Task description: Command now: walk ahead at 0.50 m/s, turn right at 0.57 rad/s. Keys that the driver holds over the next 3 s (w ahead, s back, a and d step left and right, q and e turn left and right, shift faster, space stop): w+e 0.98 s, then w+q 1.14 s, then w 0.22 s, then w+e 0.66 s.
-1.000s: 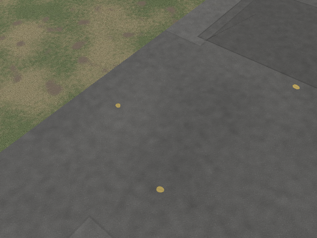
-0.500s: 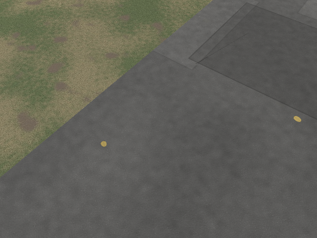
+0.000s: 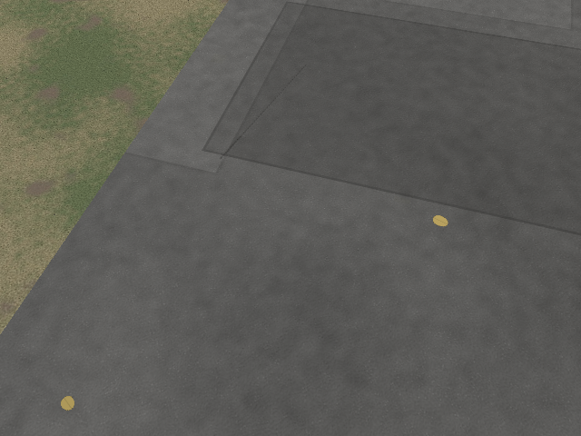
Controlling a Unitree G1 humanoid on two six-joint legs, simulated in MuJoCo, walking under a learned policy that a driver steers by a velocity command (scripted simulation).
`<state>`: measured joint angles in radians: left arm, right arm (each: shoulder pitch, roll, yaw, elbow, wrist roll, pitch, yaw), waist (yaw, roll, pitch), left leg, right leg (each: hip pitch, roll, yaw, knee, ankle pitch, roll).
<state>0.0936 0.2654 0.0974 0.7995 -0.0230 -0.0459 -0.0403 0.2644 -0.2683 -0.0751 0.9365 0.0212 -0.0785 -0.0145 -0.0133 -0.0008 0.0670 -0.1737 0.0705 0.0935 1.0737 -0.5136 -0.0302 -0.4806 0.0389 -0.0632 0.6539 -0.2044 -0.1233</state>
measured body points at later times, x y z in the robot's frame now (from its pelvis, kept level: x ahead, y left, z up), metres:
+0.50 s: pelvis +0.30 +0.02 +0.01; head +0.32 +0.02 +0.46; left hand +0.42 +0.29 -0.11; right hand +0.42 -0.28 -0.07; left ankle +0.41 +0.11 -0.72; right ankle +0.13 -0.06 -0.64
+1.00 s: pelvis +0.52 -0.13 +0.00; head +0.55 -0.16 +0.45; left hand +0.84 -0.03 -0.07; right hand +0.40 -0.40 -0.13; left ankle +0.45 +0.10 -0.64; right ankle +0.55 -0.24 -0.72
